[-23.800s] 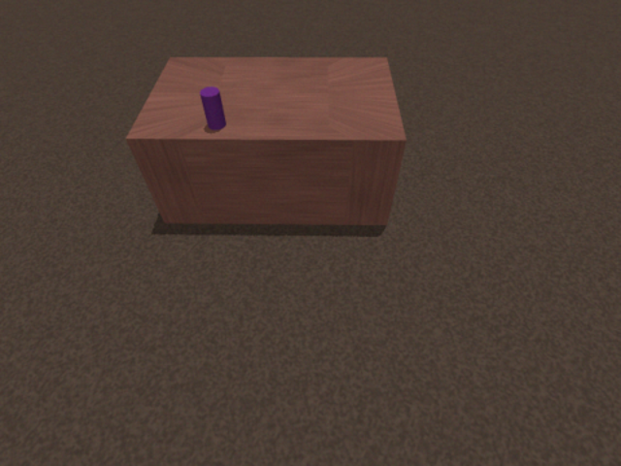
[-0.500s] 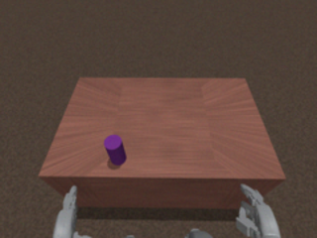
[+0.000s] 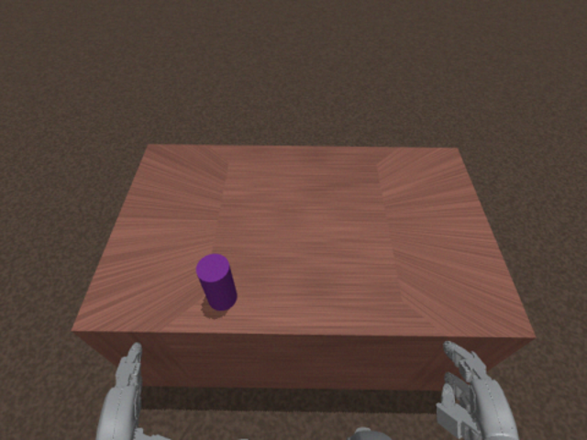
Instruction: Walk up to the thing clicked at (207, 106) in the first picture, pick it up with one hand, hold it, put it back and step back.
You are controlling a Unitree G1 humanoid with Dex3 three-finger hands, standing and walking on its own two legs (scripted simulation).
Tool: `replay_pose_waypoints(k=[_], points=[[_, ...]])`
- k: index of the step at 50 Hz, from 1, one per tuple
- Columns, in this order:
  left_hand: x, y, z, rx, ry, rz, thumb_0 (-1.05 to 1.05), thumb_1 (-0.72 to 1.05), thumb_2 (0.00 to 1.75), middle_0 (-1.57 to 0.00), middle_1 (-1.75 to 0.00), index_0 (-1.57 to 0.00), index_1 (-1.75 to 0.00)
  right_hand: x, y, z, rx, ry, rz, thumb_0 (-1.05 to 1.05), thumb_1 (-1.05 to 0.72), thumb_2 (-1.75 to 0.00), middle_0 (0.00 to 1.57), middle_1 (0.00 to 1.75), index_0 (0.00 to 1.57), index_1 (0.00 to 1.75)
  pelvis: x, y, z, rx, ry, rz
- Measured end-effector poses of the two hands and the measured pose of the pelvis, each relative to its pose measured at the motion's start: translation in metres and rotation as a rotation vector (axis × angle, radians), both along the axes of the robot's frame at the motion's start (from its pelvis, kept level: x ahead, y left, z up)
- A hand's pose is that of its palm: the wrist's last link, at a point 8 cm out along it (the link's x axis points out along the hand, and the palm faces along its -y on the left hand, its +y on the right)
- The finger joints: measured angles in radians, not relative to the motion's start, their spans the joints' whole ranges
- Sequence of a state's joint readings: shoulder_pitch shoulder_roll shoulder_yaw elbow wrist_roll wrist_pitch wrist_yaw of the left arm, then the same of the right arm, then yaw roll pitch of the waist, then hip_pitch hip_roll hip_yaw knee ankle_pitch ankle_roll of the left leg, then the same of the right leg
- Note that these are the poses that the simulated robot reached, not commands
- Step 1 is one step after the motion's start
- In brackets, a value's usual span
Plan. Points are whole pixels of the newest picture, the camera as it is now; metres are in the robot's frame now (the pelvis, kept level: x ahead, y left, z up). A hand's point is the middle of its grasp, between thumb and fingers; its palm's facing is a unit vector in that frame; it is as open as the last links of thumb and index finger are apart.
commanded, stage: home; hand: left
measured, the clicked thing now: (218, 283) +0.45 +0.17 -0.20
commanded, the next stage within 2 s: stand in 0.90 s
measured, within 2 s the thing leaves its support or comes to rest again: neither
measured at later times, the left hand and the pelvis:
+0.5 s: hand (169, 428) +0.16 +0.18 -0.05, palm faces +0.13 -0.96 -0.26, open 17.6 cm; pelvis -0.01 +0.00 +0.00, yaw +1 degrees
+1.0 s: hand (167, 435) +0.15 +0.18 -0.06, palm faces +0.08 -0.94 -0.32, open 17.6 cm; pelvis -0.01 -0.01 +0.00, yaw +1 degrees
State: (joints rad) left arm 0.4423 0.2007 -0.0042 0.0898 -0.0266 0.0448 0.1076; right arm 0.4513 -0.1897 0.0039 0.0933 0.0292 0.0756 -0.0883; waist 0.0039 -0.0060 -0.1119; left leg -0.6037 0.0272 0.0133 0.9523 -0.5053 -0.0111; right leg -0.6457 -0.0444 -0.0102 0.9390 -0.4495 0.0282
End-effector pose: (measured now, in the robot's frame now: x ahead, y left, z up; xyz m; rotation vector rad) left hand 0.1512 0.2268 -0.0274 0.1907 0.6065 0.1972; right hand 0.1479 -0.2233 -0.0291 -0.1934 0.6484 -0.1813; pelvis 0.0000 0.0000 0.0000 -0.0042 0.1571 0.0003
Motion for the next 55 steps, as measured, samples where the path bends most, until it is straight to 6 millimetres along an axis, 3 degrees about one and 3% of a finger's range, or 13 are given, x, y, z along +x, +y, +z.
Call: replay_pose_waypoints(k=[14,23,30,48,55], points=[[-0.004,-0.003,0.000,-0.005,0.002,0.001,-0.01,-0.56,0.04,-0.05,-0.05,-0.05,-0.05,-0.003,-0.003,0.000,-0.004,-0.003,0.006,0.02,-0.90,-0.90,0.20,0.30,0.20,0.30,-0.004,-0.002,-0.001,0.001,-0.003,0.003],[-0.013,-0.003,0.000,0.015,0.030,0.011,-0.01,-0.57,0.03,-0.05,-0.05,-0.05,-0.05,-0.014,-0.016,-0.030,-0.034,0.098,-0.027,0.02,-0.90,-0.90,0.20,0.30,0.20,0.30,-0.007,-0.005,-0.001,-0.016,-0.018,0.012],[-0.015,-0.003,0.002,0.039,0.054,0.014,-0.01,-0.57,0.03,-0.05,-0.05,-0.05,-0.05,-0.021,-0.020,-0.041,-0.037,0.117,-0.046,0.02,-0.90,-0.90,0.20,0.30,0.20,0.30,-0.009,-0.006,-0.001,-0.019,-0.025,0.015],[-0.018,-0.004,0.002,0.041,0.093,0.036,-0.01,-0.58,0.03,-0.05,-0.05,-0.05,-0.05,-0.004,-0.018,-0.033,-0.054,0.027,-0.018,0.02,-0.90,-0.90,0.20,0.30,0.20,0.30,-0.010,-0.008,0.001,-0.023,-0.036,0.024],[-0.031,0.025,-0.035,0.105,0.236,-0.070,-0.01,-0.51,0.09,-0.09,-0.10,-0.09,-0.10,-0.016,-0.038,-0.053,-0.108,0.264,0.123,0.01,-0.89,-0.90,0.21,0.30,0.20,0.30,-0.015,-0.010,0.008,0.000,-0.117,0.026]])
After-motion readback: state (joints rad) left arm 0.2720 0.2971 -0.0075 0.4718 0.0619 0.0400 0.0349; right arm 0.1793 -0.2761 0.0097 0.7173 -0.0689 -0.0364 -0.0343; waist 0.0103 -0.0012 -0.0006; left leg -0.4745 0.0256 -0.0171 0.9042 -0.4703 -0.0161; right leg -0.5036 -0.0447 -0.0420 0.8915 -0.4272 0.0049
